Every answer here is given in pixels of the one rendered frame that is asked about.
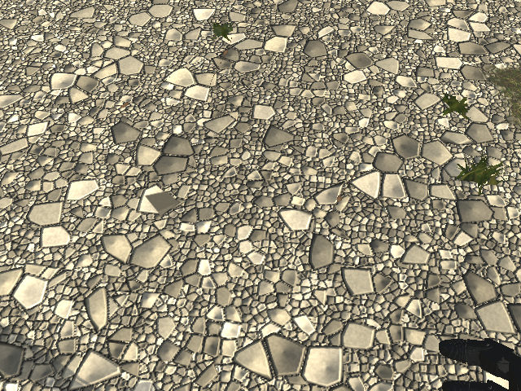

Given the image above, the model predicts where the right robot hand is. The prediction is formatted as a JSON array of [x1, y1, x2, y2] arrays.
[[439, 338, 521, 391]]

